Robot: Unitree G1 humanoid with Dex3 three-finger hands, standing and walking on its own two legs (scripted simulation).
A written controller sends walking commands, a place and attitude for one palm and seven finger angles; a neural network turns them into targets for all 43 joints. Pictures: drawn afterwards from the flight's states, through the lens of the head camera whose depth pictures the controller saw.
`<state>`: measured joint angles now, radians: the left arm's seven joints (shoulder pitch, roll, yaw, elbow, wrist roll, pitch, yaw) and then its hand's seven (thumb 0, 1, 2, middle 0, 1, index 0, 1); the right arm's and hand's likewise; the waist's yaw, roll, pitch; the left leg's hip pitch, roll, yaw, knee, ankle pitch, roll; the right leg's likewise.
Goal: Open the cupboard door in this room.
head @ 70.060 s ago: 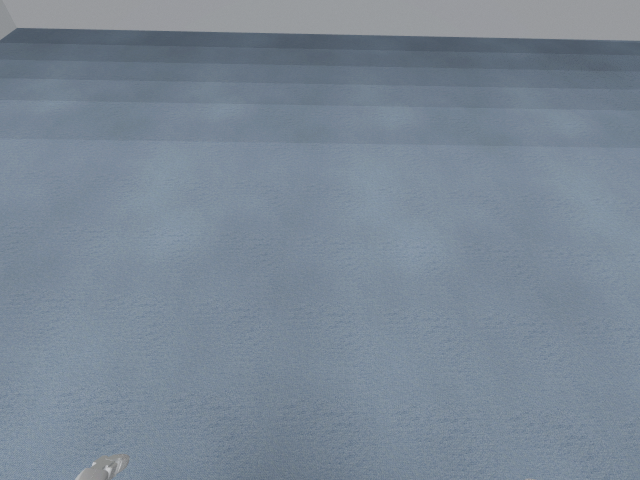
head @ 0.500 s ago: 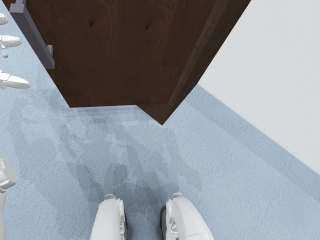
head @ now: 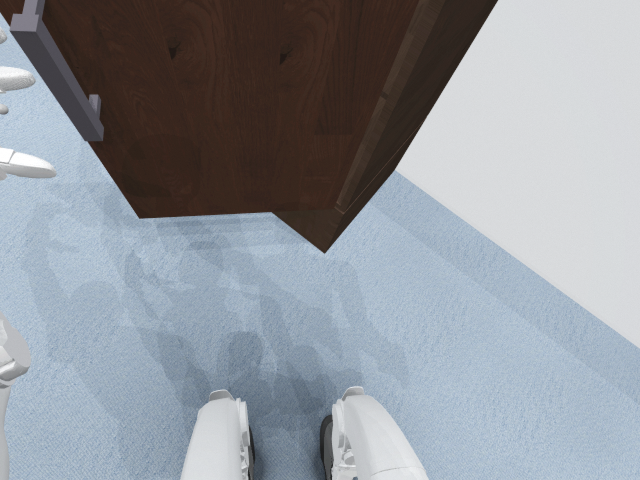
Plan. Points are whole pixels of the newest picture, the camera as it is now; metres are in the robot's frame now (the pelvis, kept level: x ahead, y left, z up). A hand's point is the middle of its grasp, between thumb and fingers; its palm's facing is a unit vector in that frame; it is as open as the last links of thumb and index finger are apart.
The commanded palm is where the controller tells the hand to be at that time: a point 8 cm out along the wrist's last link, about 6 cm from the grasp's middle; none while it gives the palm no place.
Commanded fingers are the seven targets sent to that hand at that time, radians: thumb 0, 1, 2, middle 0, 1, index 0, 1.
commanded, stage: slide the fingers in behind the handle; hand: left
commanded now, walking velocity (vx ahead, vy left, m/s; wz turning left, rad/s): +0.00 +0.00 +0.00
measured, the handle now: (67, 73) +0.55 +0.25 +0.07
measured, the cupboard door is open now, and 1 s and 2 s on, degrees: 45 44 44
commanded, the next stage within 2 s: close the thumb around the handle in 1.48 s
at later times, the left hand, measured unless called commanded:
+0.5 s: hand (46, 109) +0.50 +0.26 +0.07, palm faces +0.06 -1.00 -0.03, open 14.0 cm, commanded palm +0.49 +0.29 +0.07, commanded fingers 0.00 -0.50 0.30 -0.30 -1.20 -0.30 -1.20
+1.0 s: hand (83, 108) +0.51 +0.23 +0.07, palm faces +0.04 -1.00 -0.02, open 14.0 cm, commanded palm +0.49 +0.26 +0.07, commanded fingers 0.00 -0.50 0.30 -0.30 -1.20 -0.30 -1.20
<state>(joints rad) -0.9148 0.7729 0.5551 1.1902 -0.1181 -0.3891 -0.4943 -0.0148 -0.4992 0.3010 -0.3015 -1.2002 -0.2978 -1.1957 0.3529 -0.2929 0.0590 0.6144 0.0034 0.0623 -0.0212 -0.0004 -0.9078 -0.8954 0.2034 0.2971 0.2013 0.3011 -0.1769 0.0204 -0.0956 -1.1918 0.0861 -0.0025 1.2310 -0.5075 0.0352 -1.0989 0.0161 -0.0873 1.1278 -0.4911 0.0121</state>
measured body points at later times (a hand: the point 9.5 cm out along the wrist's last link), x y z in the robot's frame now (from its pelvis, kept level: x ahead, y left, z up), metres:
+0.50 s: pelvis +0.00 -0.01 +0.00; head +0.16 +0.03 +0.42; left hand +0.50 +0.32 +0.08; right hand +0.02 -0.27 -0.10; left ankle +0.03 +0.09 -0.63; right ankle +0.02 -0.14 -0.63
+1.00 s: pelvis +0.01 +0.00 +0.01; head +0.16 +0.03 +0.43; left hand +0.50 +0.28 +0.07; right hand +0.03 -0.27 -0.10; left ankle +0.03 +0.09 -0.63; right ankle +0.02 -0.14 -0.63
